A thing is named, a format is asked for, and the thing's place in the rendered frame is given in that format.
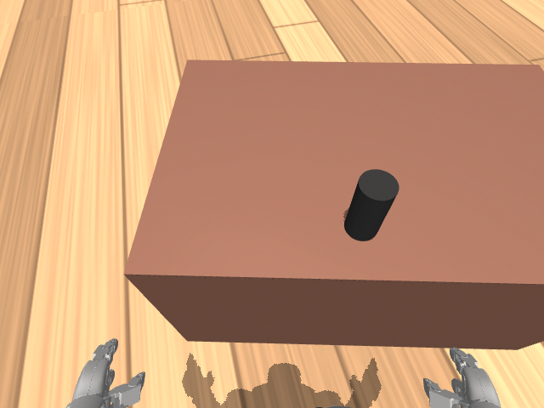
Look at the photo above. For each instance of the right robot hand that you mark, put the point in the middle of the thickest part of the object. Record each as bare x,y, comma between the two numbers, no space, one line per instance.
475,385

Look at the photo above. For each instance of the can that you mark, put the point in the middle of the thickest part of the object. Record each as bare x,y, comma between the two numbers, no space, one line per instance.
373,197

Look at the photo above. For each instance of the left robot hand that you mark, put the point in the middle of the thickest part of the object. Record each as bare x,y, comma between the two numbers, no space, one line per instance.
96,378

